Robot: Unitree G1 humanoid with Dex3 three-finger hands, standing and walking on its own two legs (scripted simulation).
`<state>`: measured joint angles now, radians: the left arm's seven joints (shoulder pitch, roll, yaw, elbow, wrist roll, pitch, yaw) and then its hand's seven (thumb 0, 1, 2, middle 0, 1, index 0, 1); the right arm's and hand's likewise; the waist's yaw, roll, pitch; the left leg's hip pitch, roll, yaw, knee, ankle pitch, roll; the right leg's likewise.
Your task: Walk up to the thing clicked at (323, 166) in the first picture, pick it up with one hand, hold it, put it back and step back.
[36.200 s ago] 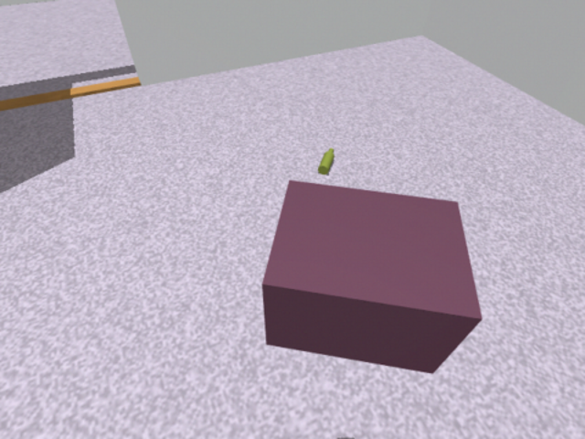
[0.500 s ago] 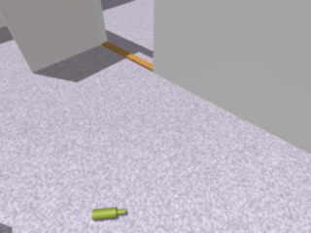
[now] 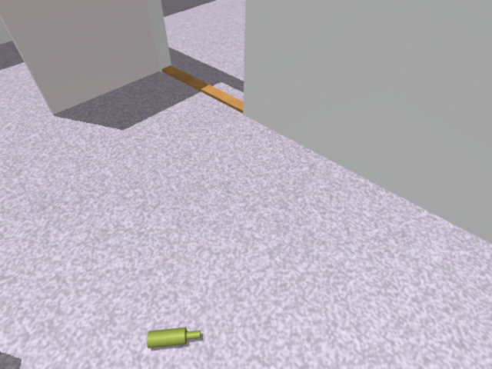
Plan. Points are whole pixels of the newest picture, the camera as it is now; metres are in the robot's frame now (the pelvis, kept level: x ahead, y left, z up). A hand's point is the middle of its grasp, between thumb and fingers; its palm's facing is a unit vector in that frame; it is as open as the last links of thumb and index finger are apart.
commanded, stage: stand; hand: left
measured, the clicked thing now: (174, 336) +0.39 +0.26 -0.75
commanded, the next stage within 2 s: walk up in 0.40 s
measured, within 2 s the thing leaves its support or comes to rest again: neither
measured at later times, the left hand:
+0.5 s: hand out of the picture +0.07 +0.26 -0.16, palm faces -0.01 -0.93 -0.36, open 7.3 cm
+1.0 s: hand out of the picture +0.05 +0.28 -0.16, palm faces +0.00 -0.93 -0.37, open 7.3 cm
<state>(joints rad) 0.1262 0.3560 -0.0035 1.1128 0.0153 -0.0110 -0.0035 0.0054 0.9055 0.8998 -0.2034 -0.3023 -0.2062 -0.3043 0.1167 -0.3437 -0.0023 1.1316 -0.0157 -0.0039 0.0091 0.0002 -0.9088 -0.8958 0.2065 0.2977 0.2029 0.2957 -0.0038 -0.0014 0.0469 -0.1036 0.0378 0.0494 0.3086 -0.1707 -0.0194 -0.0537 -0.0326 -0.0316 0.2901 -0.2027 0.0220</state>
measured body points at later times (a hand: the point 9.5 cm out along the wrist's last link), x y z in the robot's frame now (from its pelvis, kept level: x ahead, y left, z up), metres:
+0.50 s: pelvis +0.00 +0.00 +0.00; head +0.01 +0.00 +0.45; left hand +0.07 +0.31 -0.13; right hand +0.07 -0.30 -0.14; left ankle +0.00 +0.13 -0.75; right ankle -0.03 -0.13 -0.75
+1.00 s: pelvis -0.02 +0.01 +0.00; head -0.01 +0.01 +0.44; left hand +0.05 +0.33 -0.13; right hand +0.05 -0.29 -0.14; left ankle +0.00 +0.13 -0.75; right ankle -0.03 -0.13 -0.75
